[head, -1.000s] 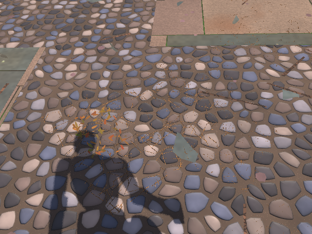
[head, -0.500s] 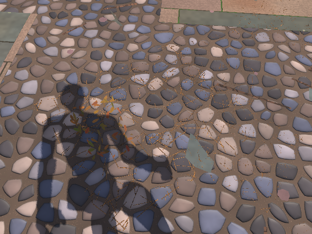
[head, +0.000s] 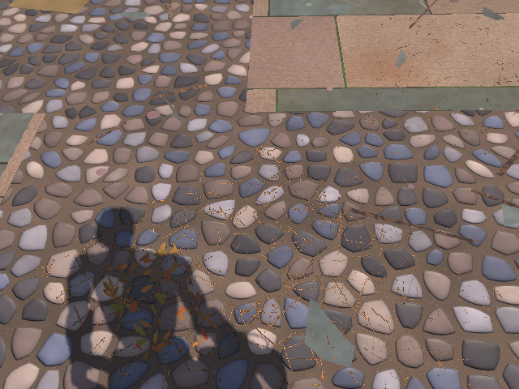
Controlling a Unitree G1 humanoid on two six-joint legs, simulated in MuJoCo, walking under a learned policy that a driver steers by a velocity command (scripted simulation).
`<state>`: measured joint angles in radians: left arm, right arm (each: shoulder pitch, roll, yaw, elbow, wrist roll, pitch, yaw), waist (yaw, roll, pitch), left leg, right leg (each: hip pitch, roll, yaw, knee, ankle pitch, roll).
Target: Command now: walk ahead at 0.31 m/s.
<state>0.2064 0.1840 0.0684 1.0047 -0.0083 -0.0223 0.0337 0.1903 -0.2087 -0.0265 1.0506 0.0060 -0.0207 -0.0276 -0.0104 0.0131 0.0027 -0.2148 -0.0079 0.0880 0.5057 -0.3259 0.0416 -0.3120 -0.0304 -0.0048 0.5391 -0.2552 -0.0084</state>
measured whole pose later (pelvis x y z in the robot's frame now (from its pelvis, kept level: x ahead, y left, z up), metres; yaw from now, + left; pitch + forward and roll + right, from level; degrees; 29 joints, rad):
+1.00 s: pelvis +0.60 -0.12 -0.02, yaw -1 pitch +1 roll +1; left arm 0.32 0.23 0.03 0.97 -0.02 -0.08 0.01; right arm 0.06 -0.24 -0.04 0.89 -0.02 -0.10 0.05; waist 0.00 -0.01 0.09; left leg -0.49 -0.07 0.09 0.50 -0.02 0.10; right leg -0.30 0.02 0.09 1.33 -0.51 0.02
